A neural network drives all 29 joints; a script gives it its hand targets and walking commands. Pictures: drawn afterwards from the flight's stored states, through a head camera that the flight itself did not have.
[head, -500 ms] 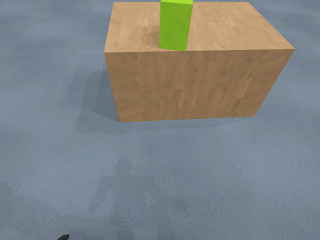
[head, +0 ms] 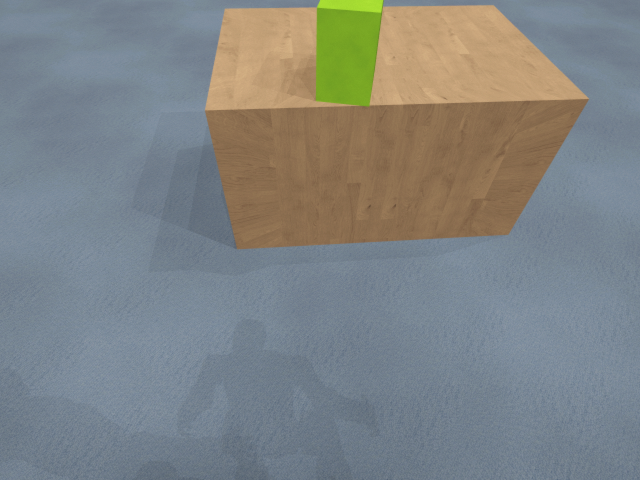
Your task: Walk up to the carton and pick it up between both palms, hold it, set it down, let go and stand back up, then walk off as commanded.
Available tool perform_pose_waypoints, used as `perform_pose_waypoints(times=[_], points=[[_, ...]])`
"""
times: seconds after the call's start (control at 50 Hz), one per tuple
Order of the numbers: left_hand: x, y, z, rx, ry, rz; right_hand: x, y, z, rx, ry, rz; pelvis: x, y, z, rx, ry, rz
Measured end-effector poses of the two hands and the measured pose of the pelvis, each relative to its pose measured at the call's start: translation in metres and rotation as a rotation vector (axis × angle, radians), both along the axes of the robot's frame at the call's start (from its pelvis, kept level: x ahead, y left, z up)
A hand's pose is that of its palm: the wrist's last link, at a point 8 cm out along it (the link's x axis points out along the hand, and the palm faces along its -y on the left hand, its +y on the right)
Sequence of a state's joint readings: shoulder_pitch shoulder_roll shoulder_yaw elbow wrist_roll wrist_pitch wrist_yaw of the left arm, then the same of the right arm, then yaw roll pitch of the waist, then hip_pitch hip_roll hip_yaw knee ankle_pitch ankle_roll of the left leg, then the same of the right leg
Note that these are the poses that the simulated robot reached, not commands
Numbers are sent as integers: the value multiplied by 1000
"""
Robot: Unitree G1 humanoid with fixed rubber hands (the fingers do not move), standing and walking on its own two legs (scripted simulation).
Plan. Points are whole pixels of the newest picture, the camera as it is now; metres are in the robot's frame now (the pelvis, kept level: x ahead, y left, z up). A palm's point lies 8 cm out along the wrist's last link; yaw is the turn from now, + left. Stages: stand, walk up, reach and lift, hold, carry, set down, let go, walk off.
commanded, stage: stand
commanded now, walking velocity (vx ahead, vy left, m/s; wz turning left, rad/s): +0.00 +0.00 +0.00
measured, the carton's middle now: (350, 42) +1.25 -0.06 -0.01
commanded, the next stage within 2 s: none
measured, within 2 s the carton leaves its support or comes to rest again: neither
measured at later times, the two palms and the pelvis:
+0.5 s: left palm out of the picture +0.07 +0.29 -0.13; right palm out of the picture +0.07 -0.28 -0.12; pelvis +0.00 +0.00 +0.00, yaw +0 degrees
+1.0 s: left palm out of the picture +0.08 +0.28 -0.12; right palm out of the picture +0.08 -0.28 -0.12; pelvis +0.01 +0.00 +0.00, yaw +0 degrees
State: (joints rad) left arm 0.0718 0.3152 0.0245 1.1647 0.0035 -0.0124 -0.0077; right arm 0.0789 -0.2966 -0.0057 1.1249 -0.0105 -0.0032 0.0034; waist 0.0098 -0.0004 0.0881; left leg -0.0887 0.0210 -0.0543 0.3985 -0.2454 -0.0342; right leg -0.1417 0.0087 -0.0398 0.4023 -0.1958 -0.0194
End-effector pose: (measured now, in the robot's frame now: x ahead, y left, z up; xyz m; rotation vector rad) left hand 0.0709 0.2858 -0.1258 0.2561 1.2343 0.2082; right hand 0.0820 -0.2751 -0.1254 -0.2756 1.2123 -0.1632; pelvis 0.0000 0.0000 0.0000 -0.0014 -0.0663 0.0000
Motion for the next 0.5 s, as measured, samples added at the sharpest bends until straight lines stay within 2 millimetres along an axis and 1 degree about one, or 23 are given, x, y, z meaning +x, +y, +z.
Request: perform_pose_waypoints(times=[0.08, 0.2, 0.5], points=[[0, -1, 0, -2, -5, 0, 0, 0, 1, -4, -2, 0, 1, 0, 0, 1, -3, -1], [0, -1, -1, -6, -12, -2, -6, 0, 2, -10, 9, 2, 1, 0, 1, 1, -7, 0], [-4, 0, -1, -1, 15, 0, -13, -6, 1, -16, 40, -7, 3, -1, 1, 1, 2, -2]])
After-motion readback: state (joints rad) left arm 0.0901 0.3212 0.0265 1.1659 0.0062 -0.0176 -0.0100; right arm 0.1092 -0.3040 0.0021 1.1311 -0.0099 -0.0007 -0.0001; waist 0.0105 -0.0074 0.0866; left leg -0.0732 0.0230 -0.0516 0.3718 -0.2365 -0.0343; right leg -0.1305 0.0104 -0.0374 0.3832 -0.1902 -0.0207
